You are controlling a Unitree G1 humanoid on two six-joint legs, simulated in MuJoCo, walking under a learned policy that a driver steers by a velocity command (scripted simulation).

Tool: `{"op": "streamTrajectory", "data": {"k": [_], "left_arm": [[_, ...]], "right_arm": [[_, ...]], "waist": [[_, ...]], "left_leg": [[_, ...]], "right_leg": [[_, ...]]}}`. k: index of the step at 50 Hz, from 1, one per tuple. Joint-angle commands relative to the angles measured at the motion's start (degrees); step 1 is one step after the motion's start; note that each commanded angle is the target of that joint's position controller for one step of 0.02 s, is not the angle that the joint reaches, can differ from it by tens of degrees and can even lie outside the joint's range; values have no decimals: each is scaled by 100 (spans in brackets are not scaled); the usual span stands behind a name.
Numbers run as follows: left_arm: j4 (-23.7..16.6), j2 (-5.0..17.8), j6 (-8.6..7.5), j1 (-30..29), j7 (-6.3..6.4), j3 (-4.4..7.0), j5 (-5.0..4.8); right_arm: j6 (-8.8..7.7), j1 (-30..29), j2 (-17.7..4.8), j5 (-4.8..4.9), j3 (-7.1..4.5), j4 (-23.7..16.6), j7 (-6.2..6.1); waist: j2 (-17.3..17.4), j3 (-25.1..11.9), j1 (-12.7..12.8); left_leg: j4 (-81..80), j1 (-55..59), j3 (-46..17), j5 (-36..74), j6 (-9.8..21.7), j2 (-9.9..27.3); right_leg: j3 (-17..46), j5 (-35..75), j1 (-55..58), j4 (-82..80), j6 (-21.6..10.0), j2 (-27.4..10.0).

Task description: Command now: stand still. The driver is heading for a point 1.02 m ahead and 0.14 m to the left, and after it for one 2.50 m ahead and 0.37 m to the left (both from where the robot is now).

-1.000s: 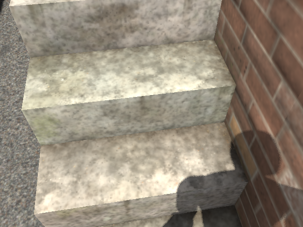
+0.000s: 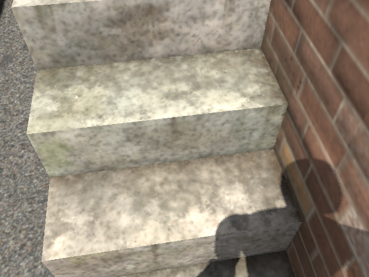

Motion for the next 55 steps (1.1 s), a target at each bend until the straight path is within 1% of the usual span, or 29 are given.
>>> {"op": "streamTrajectory", "data": {"k": [1, 33, 34, 35, 36, 37, 38, 39, 40, 41, 42, 44, 45, 46, 47, 48, 49, 50, 51, 55], "left_arm": [[-196, 499, -45, 346, 17, 107, 2], [-201, 499, -46, 338, 14, 111, 3], [-140, 935, -38, 529, -58, 221, -131], [-307, 951, -9, -35, -73, 227, -156], [-328, 725, -36, -118, -64, 157, -178], [-233, 561, -91, 69, -55, 120, -162], [-86, 516, -160, 363, -39, 124, -124], [-32, 479, -192, 399, -40, 106, -118], [-58, 439, -210, 321, -51, 89, -98], [-82, 395, -211, 246, -53, 57, -81], [-68, 310, -216, 267, -71, 15, -60], [-15, 230, -218, 413, -45, -74, 51], [11, 336, -231, 413, -28, -71, 72], [14, 344, -240, 359, -28, -85, 52], [75, 415, -270, 476, -19, -70, 0], [88, 466, -287, 558, -9, -62, -35], [99, 495, -299, 605, -11, -56, -63], [92, 502, -304, 619, -14, -51, -79], [79, 487, -299, 598, -13, -51, -78], [11, 413, -226, 528, 15, -58, -50]], "right_arm": [[-47, 204, -496, 1, -95, -200, -12], [-50, 206, -501, 0, -101, -198, -10], [12, 724, -880, -31, -239, -110, 56], [27, 408, -787, 4, -225, -302, 70], [15, 424, -561, 15, -157, -355, 64], [-12, 592, -447, 3, -136, -280, 47], [-47, 842, -428, -31, -162, -175, 33], [-67, 841, -411, -30, -160, -129, 32], [-89, 763, -420, -17, -159, -112, 34], [-106, 558, -418, -21, -136, -123, 17], [-116, 348, -357, -7, -95, -139, -2], [-129, 193, -301, 36, -30, -85, -8], [-149, 242, -279, 42, -14, -37, -10], [-184, 314, -314, 11, -1, 13, -13], [-188, 328, -383, -4, -8, 2, -36], [-209, 379, -478, 30, -36, 15, -52], [-216, 396, -542, 42, -56, 18, -58], [-211, 384, -554, 50, -66, 13, -67], [-197, 350, -518, 54, -73, 8, -72], [-128, 169, -465, 25, -73, -40, -82]], "waist": [[17, -175, 1], [18, -177, 1], [4, -771, -16], [-234, 171, -136], [-259, 195, -155], [-214, 59, -145], [-103, -105, -133], [17, -115, -120], [117, -100, -77], [152, -38, -38], [208, -125, 27], [311, -150, 116], [95, -50, 64], [37, 30, 15], [113, -70, 27], [109, -261, 35], [83, -405, 30], [58, -512, 24], [17, -555, 10], [10, -446, -16]], "left_leg": [[-573, 70, -540, 8, 559, 560], [-571, 76, -518, 12, 552, 570], [-419, 156, -667, -3331, 798, 337], [-229, -453, -685, -2994, 813, 414], [-213, -395, -656, -2437, 830, 450], [-324, -131, -607, -2031, 818, 426], [-505, 78, -619, -1845, 814, 444], [-675, 126, -670, -1686, 825, 455], [-854, 133, -718, -1526, 811, 458], [-1002, 114, -761, -1124, 790, 490], [-1049, 111, -775, -760, 752, 487], [-1056, 80, -735, -35, 680, 517], [-1037, 230, -639, 502, 636, 495], [-1056, 402, -584, 1234, 571, 537], [-947, 634, -564, 1981, 541, 557], [-845, 873, -524, 2529, 518, 591], [-771, 1036, -498, 2811, 509, 605], [-715, 1133, -475, 2870, 507, 613], [-685, 1162, -456, 2802, 509, 618], [-622, 1054, -395, 2430, 502, 616]], "right_leg": [[394, -402, 32, -567, -514, -365], [378, -394, 32, -571, -505, -369], [722, -3539, -440, -687, -830, -280], [924, -3597, -1086, -703, -905, -455], [849, -3159, -1057, -719, -936, -445], [789, -2806, -897, -752, -922, -408], [793, -2536, -616, -841, -925, -413], [704, -2211, -455, -844, -886, -345], [579, -1802, -245, -807, -821, -238], [389, -1133, -94, -680, -746, -139], [289, -663, 138, -701, -677, -107], [285, -111, 477, -845, -551, -216], [311, 127, 463, -837, -518, -283], [304, 551, 493, -841, -469, -310], [282, 1047, 598, -776, -417, -352], [258, 1491, 736, -725, -394, -384], [246, 1765, 826, -663, -394, -398], [234, 1852, 879, -619, -393, -405], [226, 1841, 891, -595, -391, -406], [221, 1595, 751, -544, -387, -421]]}}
